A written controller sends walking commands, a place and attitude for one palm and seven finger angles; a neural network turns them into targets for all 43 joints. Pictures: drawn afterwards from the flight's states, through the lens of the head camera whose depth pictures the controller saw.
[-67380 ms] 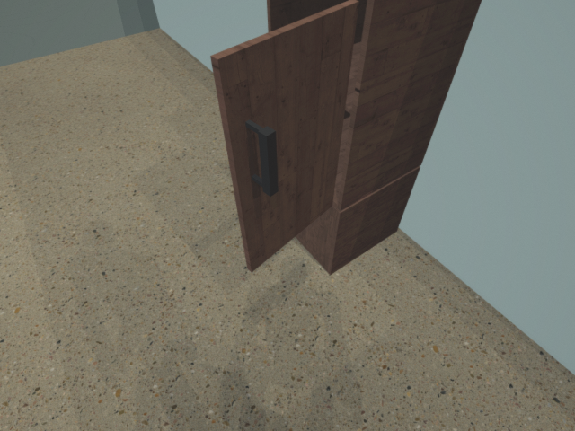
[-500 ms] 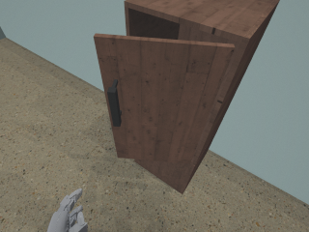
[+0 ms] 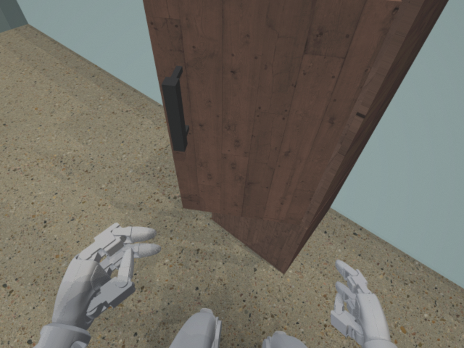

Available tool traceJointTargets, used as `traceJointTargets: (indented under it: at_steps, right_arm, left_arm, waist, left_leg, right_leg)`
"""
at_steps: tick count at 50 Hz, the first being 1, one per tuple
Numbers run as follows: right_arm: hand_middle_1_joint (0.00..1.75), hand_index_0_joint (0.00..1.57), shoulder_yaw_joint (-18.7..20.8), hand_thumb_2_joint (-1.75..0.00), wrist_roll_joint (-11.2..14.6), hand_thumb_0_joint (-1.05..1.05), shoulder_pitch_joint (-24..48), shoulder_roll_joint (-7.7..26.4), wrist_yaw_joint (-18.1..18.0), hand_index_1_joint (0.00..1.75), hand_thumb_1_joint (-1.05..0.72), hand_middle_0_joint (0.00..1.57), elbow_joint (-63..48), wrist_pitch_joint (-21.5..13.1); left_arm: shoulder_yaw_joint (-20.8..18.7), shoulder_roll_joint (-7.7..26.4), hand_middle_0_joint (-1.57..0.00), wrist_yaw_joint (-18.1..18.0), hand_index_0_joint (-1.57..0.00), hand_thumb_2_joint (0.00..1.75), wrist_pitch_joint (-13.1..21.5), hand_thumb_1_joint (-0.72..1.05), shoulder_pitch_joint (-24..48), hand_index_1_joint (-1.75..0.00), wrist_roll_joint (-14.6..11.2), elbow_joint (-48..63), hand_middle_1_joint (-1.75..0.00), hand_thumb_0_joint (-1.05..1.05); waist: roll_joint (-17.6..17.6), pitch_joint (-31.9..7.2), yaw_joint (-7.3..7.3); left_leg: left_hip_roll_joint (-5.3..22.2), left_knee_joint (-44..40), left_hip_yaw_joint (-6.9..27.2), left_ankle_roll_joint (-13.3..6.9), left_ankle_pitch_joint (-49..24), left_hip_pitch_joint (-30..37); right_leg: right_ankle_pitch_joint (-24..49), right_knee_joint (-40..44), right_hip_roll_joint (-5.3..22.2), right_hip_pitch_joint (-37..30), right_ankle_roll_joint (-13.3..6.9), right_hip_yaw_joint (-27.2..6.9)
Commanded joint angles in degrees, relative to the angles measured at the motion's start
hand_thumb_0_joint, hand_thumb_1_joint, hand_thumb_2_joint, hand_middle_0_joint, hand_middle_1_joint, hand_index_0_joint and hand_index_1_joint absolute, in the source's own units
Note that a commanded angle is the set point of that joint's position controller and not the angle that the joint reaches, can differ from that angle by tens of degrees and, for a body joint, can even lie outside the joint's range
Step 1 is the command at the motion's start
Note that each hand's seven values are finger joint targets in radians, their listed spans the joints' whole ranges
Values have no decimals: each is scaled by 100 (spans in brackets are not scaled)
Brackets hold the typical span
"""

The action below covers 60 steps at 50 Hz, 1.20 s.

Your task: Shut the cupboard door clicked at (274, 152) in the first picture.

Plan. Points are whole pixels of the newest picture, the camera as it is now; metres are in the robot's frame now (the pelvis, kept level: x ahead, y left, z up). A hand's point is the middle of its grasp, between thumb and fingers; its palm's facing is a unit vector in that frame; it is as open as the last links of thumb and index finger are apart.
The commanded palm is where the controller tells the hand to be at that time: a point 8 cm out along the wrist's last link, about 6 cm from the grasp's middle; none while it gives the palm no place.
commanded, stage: raise the hand and make a fist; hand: left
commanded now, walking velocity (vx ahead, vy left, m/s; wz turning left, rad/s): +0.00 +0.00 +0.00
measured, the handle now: (179, 110) +0.49 +0.15 +0.14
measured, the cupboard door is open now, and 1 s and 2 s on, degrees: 31 31 31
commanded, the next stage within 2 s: bring the fist close to the handle in 1.28 s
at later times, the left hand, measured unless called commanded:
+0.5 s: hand (126, 237) +0.24 +0.18 +0.11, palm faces -0.05 -1.00 -0.04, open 3.2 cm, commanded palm +0.22 +0.24 +0.12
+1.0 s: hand (121, 206) +0.27 +0.19 +0.14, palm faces -0.06 -1.00 -0.05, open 3.1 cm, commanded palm +0.25 +0.24 +0.15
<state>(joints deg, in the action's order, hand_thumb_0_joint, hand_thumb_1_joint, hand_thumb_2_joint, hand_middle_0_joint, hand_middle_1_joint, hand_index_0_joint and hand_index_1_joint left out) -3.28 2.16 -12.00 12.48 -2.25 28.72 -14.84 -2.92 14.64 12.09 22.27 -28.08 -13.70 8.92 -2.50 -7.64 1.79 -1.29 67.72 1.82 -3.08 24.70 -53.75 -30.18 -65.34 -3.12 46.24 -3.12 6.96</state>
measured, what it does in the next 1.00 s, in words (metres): rises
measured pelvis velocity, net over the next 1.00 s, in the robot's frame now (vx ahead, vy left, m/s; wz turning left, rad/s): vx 0.05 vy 0.00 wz -0.02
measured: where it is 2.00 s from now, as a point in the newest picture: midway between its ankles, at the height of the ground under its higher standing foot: outside the picture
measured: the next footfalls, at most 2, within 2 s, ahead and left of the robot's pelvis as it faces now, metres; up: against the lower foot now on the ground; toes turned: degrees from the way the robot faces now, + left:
none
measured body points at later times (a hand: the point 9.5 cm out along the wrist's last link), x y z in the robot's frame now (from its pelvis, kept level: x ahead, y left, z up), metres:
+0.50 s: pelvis +0.05 +0.00 +0.03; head +0.08 +0.01 +0.48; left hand +0.24 +0.23 +0.11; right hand +0.23 -0.23 -0.03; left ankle +0.08 +0.08 -0.64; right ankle +0.03 -0.09 -0.64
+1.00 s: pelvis +0.05 +0.00 +0.05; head +0.06 +0.00 +0.50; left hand +0.27 +0.24 +0.15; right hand +0.21 -0.23 -0.01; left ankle +0.08 +0.08 -0.64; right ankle +0.03 -0.09 -0.64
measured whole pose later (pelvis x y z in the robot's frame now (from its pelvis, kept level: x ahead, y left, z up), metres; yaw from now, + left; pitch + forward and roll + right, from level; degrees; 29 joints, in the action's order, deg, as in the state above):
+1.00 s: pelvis +0.05 +0.00 +0.05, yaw -1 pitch +6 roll -2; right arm -3.0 2.8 -16.5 14.7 -3.2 29.9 -11.4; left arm -9.5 16.7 14.9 11.2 -19.8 -17.9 6.1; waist -2.7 -6.1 0.2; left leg -1.5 50.1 -0.3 -3.3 21.8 -34.6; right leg -25.8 -47.4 -3.3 28.0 -2.3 3.5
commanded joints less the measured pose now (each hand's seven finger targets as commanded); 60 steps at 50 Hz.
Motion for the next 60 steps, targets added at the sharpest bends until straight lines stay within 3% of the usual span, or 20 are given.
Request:
traceJointTargets:
  at_steps: [1, 6, 8, 12, 14, 21, 24, 27, 29, 31, 33, 36, 37, 44, 45, 46, 47, 51, 56, 60]
  right_arm:
    - [30, 20, 475, -90, 96, 0, 300, 739, -160, 30, -90, 20, -953, -183]
    - [30, 20, 493, -90, 7, 0, 244, 631, -142, 30, -90, 20, -817, -151]
    - [30, 20, 517, -90, -12, 0, 155, 658, -89, 30, -90, 20, -786, -174]
    - [30, 20, 569, -90, 8, 0, 70, 767, -78, 30, -90, 20, -821, -186]
    - [30, 20, 582, -90, 24, 0, 30, 790, -93, 30, -90, 20, -856, -149]
    - [30, 20, 534, -90, 34, 0, -7, 801, -129, 30, -90, 20, -931, 20]
    - [30, 20, 501, -90, 55, 0, -16, 811, -123, 30, -90, 20, -976, 69]
    - [30, 20, 464, -90, 54, 0, -33, 833, -122, 30, -90, 20, -1003, 118]
    - [30, 20, 439, -90, 65, 0, -17, 837, -116, 30, -90, 20, -1007, 127]
    - [30, 20, 418, -90, 55, 0, 0, 875, -132, 30, -90, 20, -978, 143]
    - [30, 20, 374, -90, 69, 0, 13, 854, -119, 30, -90, 20, -1008, 126]
    - [30, 20, 356, -90, 66, 0, 45, 896, -137, 30, -90, 20, -952, 102]
    - [30, 20, 333, -90, 70, 0, 63, 866, -135, 30, -90, 20, -961, 87]
    - [30, 20, 307, -90, 88, 0, 80, 919, -154, 30, -90, 20, -841, 1]
    - [30, 20, 308, -90, 89, 0, 94, 912, -155, 30, -90, 20, -831, -13]
    - [30, 20, 323, -90, 83, 0, 87, 940, -152, 30, -90, 20, -800, -14]
    - [30, 20, 315, -90, 82, 0, 108, 916, -143, 30, -90, 20, -830, -19]
    - [30, 20, 337, -90, 72, 0, 106, 958, -124, 30, -90, 20, -797, -32]
    - [30, 20, 353, -90, 44, 0, 95, 957, -112, 30, -90, 20, -781, -56]
    - [30, 20, 340, -90, 51, 0, 90, 925, -82, 30, -90, 20, -767, -76]
  left_arm:
    - [-859, 765, -79, 135, -79, 90, -410, 90, -188, -94, -245, 962, -94, 0]
    - [-1056, 662, -88, 27, -88, 90, -125, 90, -216, -104, -408, 1279, -104, 0]
    - [-843, 477, -92, 112, -92, 90, 63, 90, -352, -108, -424, 1240, -108, 0]
    - [-747, 529, -99, 293, -99, 90, 169, 90, -291, -116, -423, 1253, -116, 0]
    - [-803, 588, -102, 325, -102, 90, 111, 90, -255, -120, -431, 1276, -120, 0]
    - [-992, 748, -115, 168, -115, 90, -35, 90, 12, -134, -446, 1505, -134, 0]
    - [-833, 620, -121, 168, -121, 90, -142, 90, 146, -140, -434, 1438, -140, 0]
    - [-866, 677, -126, 206, -126, 90, -303, 90, 245, -146, -431, 1270, -146, 0]
    - [-909, 734, -130, 255, -130, 90, -356, 90, 398, -150, -462, 1295, -150, 0]
    - [-1071, 917, -130, 258, -130, 90, -411, 90, 585, -150, -472, 1244, -150, 0]
    - [-1004, 853, -130, 273, -130, 90, -435, 90, 752, -150, -478, 1312, -150, 0]
    - [-1147, 996, -130, 235, -130, 90, -485, 90, 940, -150, -506, 1214, -150, 0]
    - [-988, 841, -130, 255, -130, 90, -513, 90, 974, -150, -497, 1202, -150, 0]
    - [-1114, 975, -130, 275, -130, 90, -696, 90, 1419, -150, -535, 1013, -150, 0]
    - [-1130, 939, -130, 276, -130, 90, -730, 90, 1341, -150, -551, 902, -150, 0]
    - [-1203, 1012, -130, 266, -130, 90, -762, 90, 1265, -150, -539, 781, -150, 0]
    - [-1057, 844, -130, 283, -130, 90, -773, 90, 1195, -150, -524, 784, -150, 0]
    - [-1153, 977, -130, 279, -130, 90, -772, 90, 1243, -150, -505, 739, -150, 0]
    - [-1211, 1063, -130, 209, -130, 90, -572, 90, 1431, -150, -481, 1000, -150, 0]
    - [-1106, 948, -130, 183, -130, 90, -489, 90, 1359, -150, -435, 1052, -150, 0]
  waist:
    - [81, -909, -14]
    - [124, -1031, 4]
    - [2, -990, -70]
    - [40, -967, -151]
    - [138, -994, -155]
    - [-95, -976, -95]
    - [-123, -783, -166]
    - [59, -712, -190]
    - [-40, -714, -178]
    - [42, -661, -173]
    - [-208, -671, -169]
    - [9, -593, -162]
    - [-177, -567, -179]
    - [-4, -472, -190]
    - [-52, -438, -153]
    - [162, -418, -152]
    - [102, -386, -141]
    - [127, -300, -140]
    - [56, -450, -168]
    - [-305, -495, -172]
  left_leg:
    - [98, -1474, 353, 70, 139, 1161]
    - [123, -1362, 283, 115, -1165, 1479]
    - [131, -1399, 292, 145, -1338, 1637]
    - [137, -1443, 283, 126, -1328, 1779]
    - [134, -1510, 271, 123, -1321, 1837]
    - [139, -1770, 267, 127, -1463, 2191]
    - [170, -1930, 290, 143, -1291, 2313]
    - [156, -1984, 266, 113, -1262, 2293]
    - [155, -2053, 266, 125, -1236, 2376]
    - [164, -2073, 263, 108, -1237, 2396]
    - [169, -2195, 277, 131, -1183, 2549]
    - [175, -2284, 299, 115, -1060, 2543]
    - [163, -2334, 273, 112, -1036, 2604]
    - [170, -2582, 297, 108, -984, 2808]
    - [158, -2600, 278, 114, -948, 2799]
    - [158, -2591, 287, 107, -937, 2739]
    - [149, -2630, 263, 108, -991, 2762]
    - [145, -2617, 246, 106, -951, 2738]
    - [134, -2548, 208, 94, -1010, 2797]
    - [147, -2626, 254, 122, -1039, 2948]
  right_leg:
    - [-353, 1828, 124, -666, 106, -899]
    - [1518, 1527, 145, -1022, 178, -744]
    - [1741, 1428, 129, -886, 177, -610]
    - [1670, 1489, 126, -798, 192, -623]
    - [1659, 1557, 121, -865, 201, -620]
    - [1766, 1683, 61, -1103, 141, -532]
    - [1622, 1811, 54, -1038, 146, -474]
    - [1673, 1954, 70, -1198, 165, -525]
    - [1657, 2024, 76, -1265, 159, -527]
    - [1664, 2106, 79, -1333, 163, -568]
    - [1569, 2144, 78, -1340, 140, -525]
    - [1432, 2270, 79, -1439, 141, -550]
    - [1408, 2312, 96, -1452, 140, -542]
    - [1376, 2555, 113, -1615, 164, -536]
    - [1332, 2591, 120, -1619, 165, -555]
    - [1292, 2631, 124, -1687, 173, -596]
    - [1351, 2631, 136, -1710, 167, -568]
    - [1303, 2689, 145, -1708, 179, -645]
    - [1349, 2652, 145, -1729, 184, -686]
    - [1413, 2552, 120, -1637, 145, -553]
